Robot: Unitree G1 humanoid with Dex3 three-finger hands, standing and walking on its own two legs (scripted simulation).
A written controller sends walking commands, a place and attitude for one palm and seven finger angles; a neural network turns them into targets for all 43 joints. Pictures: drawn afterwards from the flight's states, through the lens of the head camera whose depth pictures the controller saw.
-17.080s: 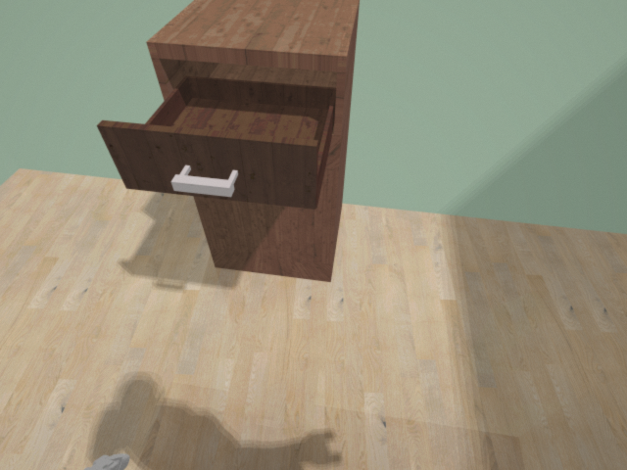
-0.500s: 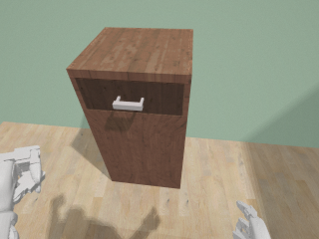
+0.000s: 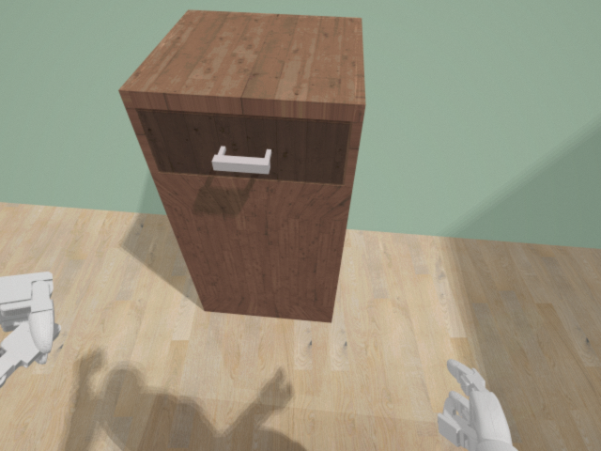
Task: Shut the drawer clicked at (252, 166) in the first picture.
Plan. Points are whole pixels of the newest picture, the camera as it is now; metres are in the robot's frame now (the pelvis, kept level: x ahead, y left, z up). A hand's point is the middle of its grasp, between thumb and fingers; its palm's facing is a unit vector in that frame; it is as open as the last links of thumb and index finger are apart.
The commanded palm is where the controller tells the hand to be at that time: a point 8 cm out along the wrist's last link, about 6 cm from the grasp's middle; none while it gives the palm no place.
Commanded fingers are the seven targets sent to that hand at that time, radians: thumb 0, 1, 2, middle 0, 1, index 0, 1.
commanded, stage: step back with the hand held close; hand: left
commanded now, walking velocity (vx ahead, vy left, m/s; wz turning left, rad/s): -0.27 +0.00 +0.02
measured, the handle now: (243, 158) +0.66 +0.17 +0.00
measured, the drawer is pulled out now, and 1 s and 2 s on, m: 0.00 0.00 0.00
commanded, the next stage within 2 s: stop stepping back and stand still in 0.82 s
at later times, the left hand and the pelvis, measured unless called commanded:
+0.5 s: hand (23, 425) +0.11 +0.23 +0.17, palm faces +0.40 -0.76 -0.51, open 3.2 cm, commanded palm +0.04 +0.27 +0.18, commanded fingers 0.00 0.90 0.90 -1.40 -1.60 -1.40 -1.60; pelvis -0.08 -0.02 -0.01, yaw +3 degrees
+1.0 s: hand out of the picture +0.02 +0.18 +0.17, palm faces +0.29 -0.85 -0.44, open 3.2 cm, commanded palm -0.05 +0.23 +0.18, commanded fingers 0.00 0.90 0.90 -1.40 -1.60 -1.40 -1.60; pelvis -0.19 -0.04 +0.00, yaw -2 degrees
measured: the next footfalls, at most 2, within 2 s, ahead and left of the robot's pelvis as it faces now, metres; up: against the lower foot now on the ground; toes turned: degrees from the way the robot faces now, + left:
right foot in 0.94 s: -0.21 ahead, -0.15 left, +0.00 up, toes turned -3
left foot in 1.12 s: -0.12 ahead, +0.06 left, +0.00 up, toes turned +0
